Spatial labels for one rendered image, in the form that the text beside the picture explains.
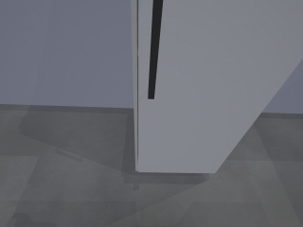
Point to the handle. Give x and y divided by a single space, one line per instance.
157 8

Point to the fridge door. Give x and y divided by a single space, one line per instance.
220 62

